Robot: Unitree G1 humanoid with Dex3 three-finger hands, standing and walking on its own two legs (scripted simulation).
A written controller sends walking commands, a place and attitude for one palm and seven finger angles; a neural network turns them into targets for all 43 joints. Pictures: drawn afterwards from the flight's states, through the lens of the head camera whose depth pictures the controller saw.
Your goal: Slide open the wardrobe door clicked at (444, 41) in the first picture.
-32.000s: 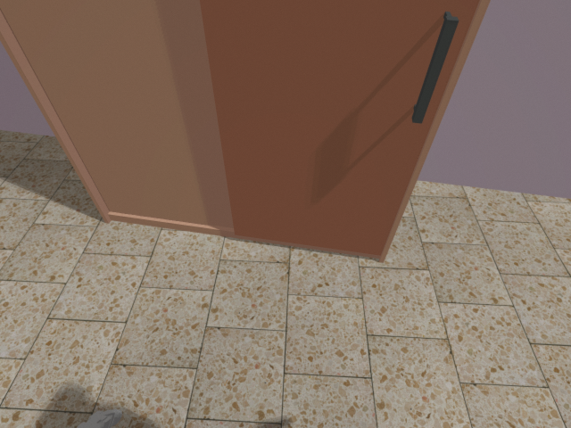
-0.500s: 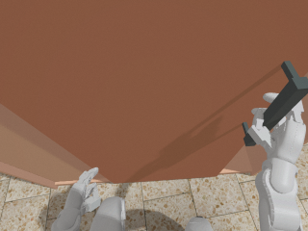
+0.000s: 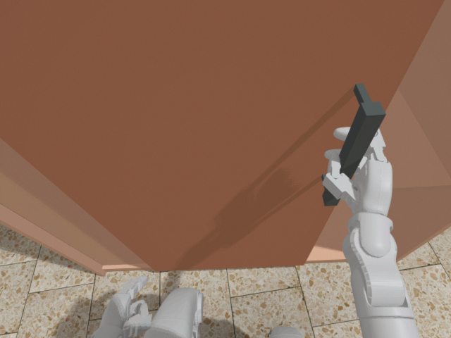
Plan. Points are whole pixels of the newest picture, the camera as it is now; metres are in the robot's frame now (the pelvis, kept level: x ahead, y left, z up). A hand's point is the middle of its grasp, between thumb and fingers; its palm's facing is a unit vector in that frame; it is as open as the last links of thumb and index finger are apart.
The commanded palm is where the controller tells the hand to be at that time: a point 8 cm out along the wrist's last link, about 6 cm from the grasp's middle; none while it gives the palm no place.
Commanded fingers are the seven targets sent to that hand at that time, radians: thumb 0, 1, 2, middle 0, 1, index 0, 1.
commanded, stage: step sideways, sliding the door along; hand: right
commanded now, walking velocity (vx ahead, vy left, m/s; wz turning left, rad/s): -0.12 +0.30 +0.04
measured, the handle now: (342, 154) +0.38 -0.21 +0.08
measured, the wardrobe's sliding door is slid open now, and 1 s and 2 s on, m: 0.36 0.45 0.45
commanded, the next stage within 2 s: stop walking and hold the door there in 0.58 s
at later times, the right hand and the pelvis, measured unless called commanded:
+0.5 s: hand (272, 177) +0.34 -0.08 +0.09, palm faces +0.36 +0.93 -0.05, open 6.2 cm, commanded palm +0.30 -0.06 +0.05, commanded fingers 0.00 -0.90 -0.90 0.45 1.40 0.45 1.40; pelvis -0.01 +0.12 -0.03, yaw -1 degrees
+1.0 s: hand (282, 180) +0.34 -0.10 +0.08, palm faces +0.52 +0.72 -0.46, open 6.7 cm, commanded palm +0.29 -0.13 +0.04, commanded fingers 0.00 -0.90 -0.90 0.45 1.40 0.45 1.40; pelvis +0.01 +0.25 -0.05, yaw +6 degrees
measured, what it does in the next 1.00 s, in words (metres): steps to the left: left foot, then right foot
